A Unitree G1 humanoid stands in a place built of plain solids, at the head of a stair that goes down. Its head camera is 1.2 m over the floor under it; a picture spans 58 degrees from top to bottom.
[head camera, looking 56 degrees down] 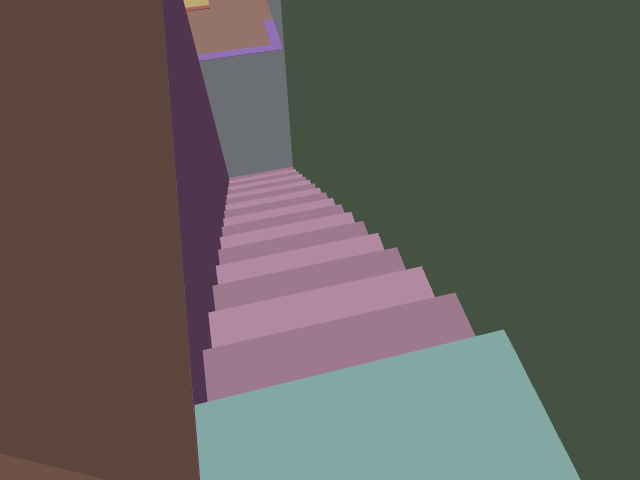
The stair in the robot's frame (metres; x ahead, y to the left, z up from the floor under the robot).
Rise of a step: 0.19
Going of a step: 0.23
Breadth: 0.90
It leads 14 degrees to the left of straight ahead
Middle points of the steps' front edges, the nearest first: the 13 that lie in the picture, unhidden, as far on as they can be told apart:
0.39 -0.10 0.00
0.61 -0.05 -0.19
0.83 0.01 -0.39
1.05 0.06 -0.58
1.28 0.11 -0.77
1.50 0.17 -0.97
1.72 0.22 -1.16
1.94 0.28 -1.35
2.17 0.33 -1.55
2.39 0.39 -1.74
2.61 0.44 -1.93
2.83 0.49 -2.12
3.06 0.55 -2.32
